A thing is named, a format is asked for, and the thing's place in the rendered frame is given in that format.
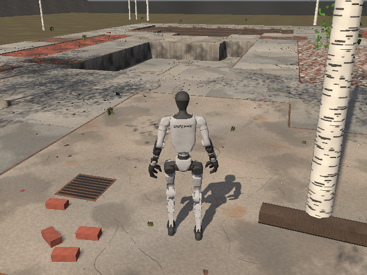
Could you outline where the right robot forearm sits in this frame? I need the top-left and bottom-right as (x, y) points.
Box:
(205, 138), (217, 162)

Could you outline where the right robot hand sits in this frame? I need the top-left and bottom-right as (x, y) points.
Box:
(205, 160), (218, 174)

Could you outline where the robot right shin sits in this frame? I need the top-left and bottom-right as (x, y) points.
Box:
(194, 192), (202, 233)

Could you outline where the left robot upper arm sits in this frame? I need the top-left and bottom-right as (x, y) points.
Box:
(156, 116), (171, 149)

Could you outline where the left robot hand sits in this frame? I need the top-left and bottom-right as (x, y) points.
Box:
(149, 164), (162, 178)

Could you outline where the right robot thigh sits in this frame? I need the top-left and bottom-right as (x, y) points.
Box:
(191, 160), (203, 203)

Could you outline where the right robot upper arm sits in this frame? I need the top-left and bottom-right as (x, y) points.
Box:
(195, 116), (211, 147)

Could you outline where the left robot forearm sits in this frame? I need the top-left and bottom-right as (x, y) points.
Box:
(150, 140), (162, 166)

